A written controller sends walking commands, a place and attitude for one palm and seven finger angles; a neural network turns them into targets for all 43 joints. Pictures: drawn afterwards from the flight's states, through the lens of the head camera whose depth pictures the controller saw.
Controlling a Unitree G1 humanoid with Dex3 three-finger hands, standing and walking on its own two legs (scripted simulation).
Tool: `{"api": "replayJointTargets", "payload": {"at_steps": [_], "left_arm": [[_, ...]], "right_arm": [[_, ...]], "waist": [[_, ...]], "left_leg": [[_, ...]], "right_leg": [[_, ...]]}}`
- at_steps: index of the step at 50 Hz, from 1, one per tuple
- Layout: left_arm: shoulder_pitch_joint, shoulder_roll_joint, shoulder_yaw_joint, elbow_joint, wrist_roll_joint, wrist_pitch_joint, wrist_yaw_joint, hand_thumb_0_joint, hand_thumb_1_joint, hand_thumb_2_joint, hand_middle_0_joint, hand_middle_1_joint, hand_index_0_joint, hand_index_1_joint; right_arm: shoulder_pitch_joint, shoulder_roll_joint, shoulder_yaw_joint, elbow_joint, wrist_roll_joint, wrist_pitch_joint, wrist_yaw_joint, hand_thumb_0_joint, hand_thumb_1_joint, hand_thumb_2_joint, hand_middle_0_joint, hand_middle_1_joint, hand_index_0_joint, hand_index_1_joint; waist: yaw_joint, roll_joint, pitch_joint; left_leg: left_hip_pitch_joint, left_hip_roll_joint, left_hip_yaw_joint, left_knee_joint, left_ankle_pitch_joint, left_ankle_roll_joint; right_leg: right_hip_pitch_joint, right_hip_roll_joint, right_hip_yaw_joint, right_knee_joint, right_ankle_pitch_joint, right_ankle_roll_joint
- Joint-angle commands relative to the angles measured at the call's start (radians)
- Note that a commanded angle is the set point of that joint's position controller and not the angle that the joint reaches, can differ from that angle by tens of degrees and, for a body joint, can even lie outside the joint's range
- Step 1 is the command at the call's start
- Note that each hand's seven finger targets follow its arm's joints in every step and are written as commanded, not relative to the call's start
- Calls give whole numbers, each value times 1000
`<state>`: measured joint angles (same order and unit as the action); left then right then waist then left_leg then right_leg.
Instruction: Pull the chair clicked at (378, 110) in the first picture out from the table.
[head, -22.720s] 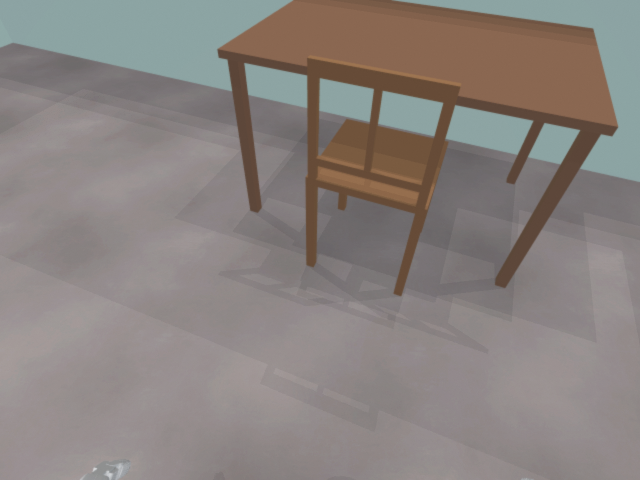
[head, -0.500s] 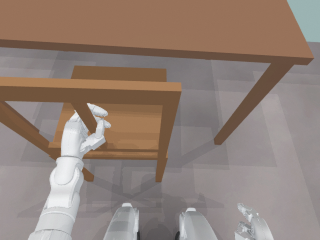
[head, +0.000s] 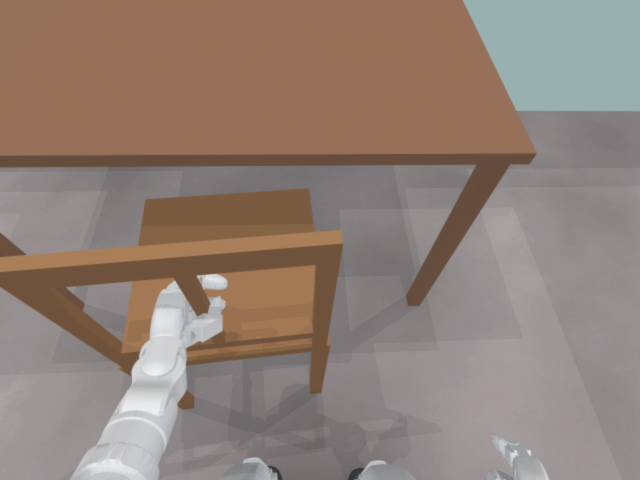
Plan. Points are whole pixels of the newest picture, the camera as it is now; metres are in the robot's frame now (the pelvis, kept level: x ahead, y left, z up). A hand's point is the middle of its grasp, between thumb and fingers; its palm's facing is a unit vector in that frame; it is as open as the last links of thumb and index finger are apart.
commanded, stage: step backward, pulling the chair out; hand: left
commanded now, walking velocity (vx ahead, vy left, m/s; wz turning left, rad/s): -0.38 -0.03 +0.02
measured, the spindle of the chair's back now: (204, 310) +0.35 +0.17 -0.09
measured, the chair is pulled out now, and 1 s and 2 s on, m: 0.08 0.25 0.52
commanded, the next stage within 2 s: stop walking, hand still on the chair in 1.98 s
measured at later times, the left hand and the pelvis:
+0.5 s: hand (219, 373) +0.26 +0.13 -0.06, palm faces -0.01 -0.99 -0.15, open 5.2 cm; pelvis -0.06 +0.01 +0.00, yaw +1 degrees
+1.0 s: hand (212, 451) +0.17 +0.13 -0.06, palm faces -0.05 -0.99 -0.14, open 5.1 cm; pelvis -0.15 +0.02 +0.01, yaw -1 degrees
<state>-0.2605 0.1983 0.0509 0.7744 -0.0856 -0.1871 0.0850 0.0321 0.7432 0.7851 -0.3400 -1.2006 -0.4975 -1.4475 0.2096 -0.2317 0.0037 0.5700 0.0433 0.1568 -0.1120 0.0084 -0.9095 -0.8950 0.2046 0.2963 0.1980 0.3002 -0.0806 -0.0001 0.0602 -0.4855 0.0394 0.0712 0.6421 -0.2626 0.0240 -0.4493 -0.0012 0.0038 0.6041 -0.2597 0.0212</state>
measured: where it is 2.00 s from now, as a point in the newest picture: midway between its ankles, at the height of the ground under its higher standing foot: outside the picture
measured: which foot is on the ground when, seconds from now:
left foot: down 0.00-0.70, up 0.72-0.84, down 0.86-1.00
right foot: down 0.00-0.40, up 0.42-0.56, down 0.58-0.92, up 0.94-1.00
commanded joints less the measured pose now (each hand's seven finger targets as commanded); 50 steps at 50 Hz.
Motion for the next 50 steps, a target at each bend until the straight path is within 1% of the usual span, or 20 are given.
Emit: {"api": "replayJointTargets", "payload": {"at_steps": [1,5,8,10,12,15,18,20,22,25,28,31,32,34,36,38,42,44,47,50], "left_arm": [[-85,116,-6,-211,38,-56,7,0,900,900,-500,-1450,-500,-1450],[-138,137,-5,-173,42,-61,21,0,900,900,-500,-1450,-500,-1450],[-221,152,-23,-113,48,-75,34,0,900,900,-500,-1450,-500,-1450],[-244,160,-24,-50,56,-72,45,0,900,900,-500,-1450,-500,-1450],[-283,140,-39,-15,61,-73,49,0,900,900,-500,-1450,-500,-1450],[-299,117,-50,18,65,-67,51,0,900,900,-500,-1450,-500,-1450],[-285,56,-87,-3,60,-78,37,0,900,900,-500,-1450,-500,-1450],[-273,17,-112,-31,51,-78,26,0,900,900,-500,-1450,-500,-1450],[-293,3,-115,-69,57,-74,24,0,900,900,-500,-1450,-500,-1450],[-233,4,-99,-87,62,-67,23,0,900,900,-500,-1450,-500,-1450],[-234,15,-93,-114,75,-81,16,0,900,900,-500,-1450,-500,-1450],[-199,62,-64,-136,86,-86,11,0,900,900,-500,-1450,-500,-1450],[-170,92,-31,-144,74,-88,17,0,900,900,-500,-1450,-500,-1450],[-103,131,-3,-147,65,-87,22,0,900,900,-500,-1450,-500,-1450],[-117,122,-18,-167,62,-78,25,0,900,900,-500,-1450,-500,-1450],[-124,129,-13,-180,67,-63,30,0,900,900,-500,-1450,-500,-1450],[-138,93,-40,-168,64,-32,29,0,900,900,-500,-1450,-500,-1450],[-150,82,-58,-197,63,-30,25,0,900,900,-500,-1450,-500,-1450],[-203,6,-117,-247,67,-31,11,0,900,900,-500,-1450,-500,-1450],[-159,11,-92,-233,69,-23,22,0,900,900,-500,-1450,-500,-1450]], "right_arm": [[-10,-126,-46,-99,-9,-44,-9,0,-900,-900,200,300,200,300],[7,-123,-49,-65,-7,-63,-24,0,-900,-900,200,300,200,300],[16,-117,-50,-29,-2,-78,-30,0,-900,-900,200,300,200,300],[15,-123,-55,-5,1,-79,-28,0,-900,-900,200,300,200,300],[-3,-123,-48,10,-1,-87,-23,0,-900,-900,200,300,200,300],[11,-138,-41,43,-1,-100,-24,0,-900,-900,200,300,200,300],[-11,-151,-41,11,-3,-98,-33,0,-900,-900,200,300,200,300],[-23,-131,-35,-17,-7,-89,-22,0,-900,-900,200,300,200,300],[-41,-123,-36,-26,-25,-90,-19,0,-900,-900,200,300,200,300],[-1,-129,-51,-8,-38,-101,3,0,-900,-900,200,300,200,300],[12,-131,-52,10,-42,-120,18,0,-900,-900,200,300,200,300],[4,-132,-48,8,-43,-121,20,0,-900,-900,200,300,200,300],[15,-132,-63,1,-33,-121,14,0,-900,-900,200,300,200,300],[-4,-124,-65,-19,-23,-122,1,0,-900,-900,200,300,200,300],[-59,-113,-50,-30,-22,-120,-6,0,-900,-900,200,300,200,300],[-88,-109,-39,-29,-30,-126,-10,0,-900,-900,200,300,200,300],[-51,-129,-30,7,-31,-130,-25,0,-900,-900,200,300,200,300],[-52,-165,-48,-11,-33,-122,-30,0,-900,-900,200,300,200,300],[-57,-119,-36,-17,-54,-113,-2,0,-900,-900,200,300,200,300],[-35,-120,-54,1,-64,-128,20,0,-900,-900,200,300,200,300]], "waist": [[54,152,-374],[41,53,-350],[28,-51,-313],[36,-101,-276],[48,-116,-266],[26,-124,-280],[53,6,-272],[63,103,-304],[64,212,-291],[65,158,-323],[55,148,-343],[45,130,-361],[37,14,-409],[41,-85,-436],[55,-82,-380],[63,-100,-312],[37,-134,-294],[43,12,-282],[50,248,-327],[61,265,-323]], "left_leg": [[194,174,-153,-149,342,26],[190,125,-100,-113,181,-3],[204,35,-47,-22,-35,-36],[189,-4,-58,63,-151,-45],[163,-9,-95,103,-164,-41],[206,13,-117,-66,-25,-32],[186,133,-210,-226,229,22],[159,203,-260,-297,125,63],[150,259,-311,-307,205,93],[318,280,-278,-177,559,106],[373,255,-234,-101,640,71],[295,197,-168,-82,544,21],[283,160,-130,-52,503,-4],[190,71,-78,41,173,-49],[114,18,-104,120,-162,-57],[94,3,-134,155,-185,-56],[156,40,-150,-136,54,-40],[231,147,-252,-224,438,16],[308,259,-332,-259,616,83],[373,294,-327,-203,724,117]], "right_leg": [[204,-51,17,11,244,-27],[180,-97,77,-78,285,-32],[102,-212,216,-240,164,-72],[68,-290,286,-334,57,-107],[93,-311,267,-343,44,-119],[133,-258,145,-249,183,-87],[155,-72,5,-64,177,-2],[171,-41,-12,63,2,-11],[116,-34,-3,208,-118,-26],[76,-39,9,112,-98,-32],[147,-49,7,-66,97,-37],[251,-93,42,-114,406,-46],[315,-114,70,-120,544,-55],[375,-232,175,-124,695,-117],[313,-320,226,-187,595,-153],[248,-326,212,-223,452,-152],[301,-224,80,-126,509,-84],[238,-81,-2,-56,372,-11],[129,-28,-9,145,-78,-17],[57,-23,9,171,-211,-35]]}}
